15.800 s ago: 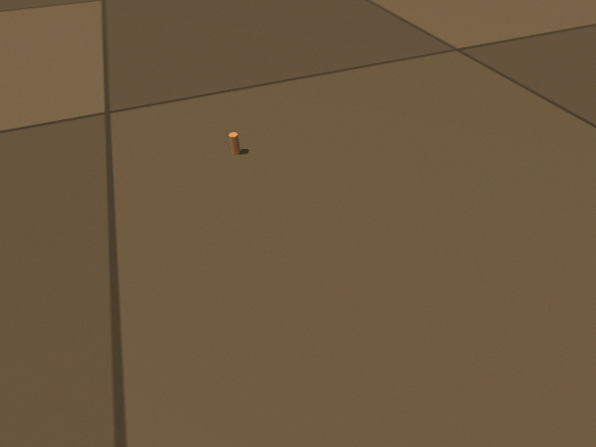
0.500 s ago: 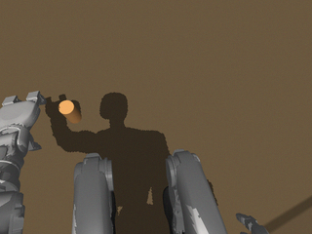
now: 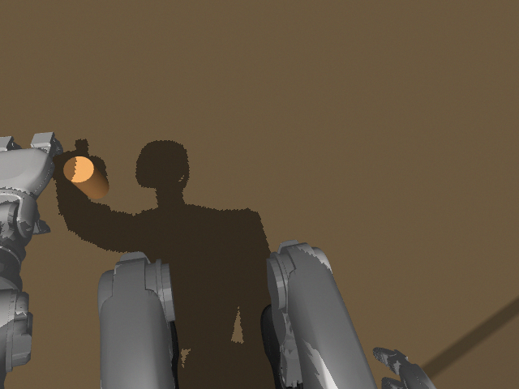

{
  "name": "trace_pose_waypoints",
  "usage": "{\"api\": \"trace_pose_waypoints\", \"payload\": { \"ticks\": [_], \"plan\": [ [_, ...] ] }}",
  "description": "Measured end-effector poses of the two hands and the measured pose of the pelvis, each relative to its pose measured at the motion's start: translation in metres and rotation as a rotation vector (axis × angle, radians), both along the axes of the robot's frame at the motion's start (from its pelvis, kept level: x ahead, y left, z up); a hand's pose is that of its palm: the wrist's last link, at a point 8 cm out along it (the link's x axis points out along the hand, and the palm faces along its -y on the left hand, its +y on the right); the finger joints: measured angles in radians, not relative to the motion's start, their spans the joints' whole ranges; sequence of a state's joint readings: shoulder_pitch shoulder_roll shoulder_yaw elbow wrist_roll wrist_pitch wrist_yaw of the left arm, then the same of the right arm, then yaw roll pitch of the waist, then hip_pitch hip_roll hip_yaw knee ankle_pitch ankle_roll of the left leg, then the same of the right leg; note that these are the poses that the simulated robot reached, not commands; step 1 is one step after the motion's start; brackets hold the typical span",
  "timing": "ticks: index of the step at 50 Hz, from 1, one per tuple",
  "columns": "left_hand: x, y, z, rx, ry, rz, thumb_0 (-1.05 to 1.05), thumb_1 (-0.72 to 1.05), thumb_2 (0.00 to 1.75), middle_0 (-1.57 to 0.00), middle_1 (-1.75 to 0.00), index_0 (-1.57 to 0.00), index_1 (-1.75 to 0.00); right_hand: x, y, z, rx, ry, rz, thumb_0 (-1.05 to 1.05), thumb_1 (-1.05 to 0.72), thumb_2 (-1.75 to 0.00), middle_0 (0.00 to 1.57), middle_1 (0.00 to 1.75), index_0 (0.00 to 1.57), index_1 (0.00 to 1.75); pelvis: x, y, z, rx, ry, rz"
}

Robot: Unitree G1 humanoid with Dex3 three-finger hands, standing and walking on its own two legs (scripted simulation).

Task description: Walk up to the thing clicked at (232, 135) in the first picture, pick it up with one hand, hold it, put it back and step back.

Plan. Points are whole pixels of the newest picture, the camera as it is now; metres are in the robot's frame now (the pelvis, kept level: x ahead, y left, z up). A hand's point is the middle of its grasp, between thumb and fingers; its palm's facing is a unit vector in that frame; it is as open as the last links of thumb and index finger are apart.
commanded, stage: rise first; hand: left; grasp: from above
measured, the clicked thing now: (88, 179) +0.50 +0.29 -0.30
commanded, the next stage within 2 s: none
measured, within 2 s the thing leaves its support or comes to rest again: neither
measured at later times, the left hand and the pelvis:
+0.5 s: hand (48, 187) +0.44 +0.31 -0.18, palm faces -0.45 -0.08 -0.89, open 14.1 cm; pelvis +0.00 +0.00 -0.01, yaw -1 degrees
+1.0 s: hand (49, 185) +0.45 +0.32 -0.19, palm faces -0.44 -0.08 -0.89, open 14.2 cm; pelvis +0.00 +0.00 -0.03, yaw -2 degrees
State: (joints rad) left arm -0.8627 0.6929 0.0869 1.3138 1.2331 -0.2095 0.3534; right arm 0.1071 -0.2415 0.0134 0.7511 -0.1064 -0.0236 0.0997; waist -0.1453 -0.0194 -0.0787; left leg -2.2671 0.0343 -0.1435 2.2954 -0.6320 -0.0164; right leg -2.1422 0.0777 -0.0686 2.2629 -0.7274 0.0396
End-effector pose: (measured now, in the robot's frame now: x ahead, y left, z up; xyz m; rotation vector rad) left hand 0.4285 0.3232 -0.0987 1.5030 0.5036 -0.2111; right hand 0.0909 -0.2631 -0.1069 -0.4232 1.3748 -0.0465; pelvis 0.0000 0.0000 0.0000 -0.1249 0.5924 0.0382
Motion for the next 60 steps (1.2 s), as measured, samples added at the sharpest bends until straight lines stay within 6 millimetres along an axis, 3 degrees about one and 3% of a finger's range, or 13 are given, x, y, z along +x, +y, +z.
{"api": "trace_pose_waypoints", "payload": {
  "ticks": [18, 39, 60],
  "plan": [
    [0.018, -0.007, -0.019, -0.001, 0.016, 0.018, 0.00, -0.53, 1.00, -0.09, -1.01, -0.09, -1.01, -0.026, -0.003, -0.005, -0.007, 0.062, -0.026, 0.00, -0.91, -0.91, 0.20, 0.30, 0.20, 0.30, 0.002, -0.002, -0.011, -0.005, -0.001, -0.014],
    [0.024, -0.007, -0.030, -0.005, 0.005, 0.015, 0.00, -0.55, 1.02, -0.09, -1.00, -0.08, -1.01, -0.019, -0.005, -0.014, -0.011, 0.049, 0.010, 0.00, -0.91, -0.90, 0.20, 0.30, 0.20, 0.30, 0.002, -0.003, -0.023, -0.011, -0.018, -0.022],
    [0.030, 0.001, -0.042, 0.000, 0.014, 0.018, 0.00, -0.54, 1.01, -0.09, -1.01, -0.08, -1.01, -0.032, -0.001, -0.014, -0.026, 0.073, 0.015, 0.00, -0.91, -0.90, 0.21, 0.30, 0.20, 0.30, 0.002, 0.000, -0.031, -0.026, -0.030, -0.025]
  ]
}}
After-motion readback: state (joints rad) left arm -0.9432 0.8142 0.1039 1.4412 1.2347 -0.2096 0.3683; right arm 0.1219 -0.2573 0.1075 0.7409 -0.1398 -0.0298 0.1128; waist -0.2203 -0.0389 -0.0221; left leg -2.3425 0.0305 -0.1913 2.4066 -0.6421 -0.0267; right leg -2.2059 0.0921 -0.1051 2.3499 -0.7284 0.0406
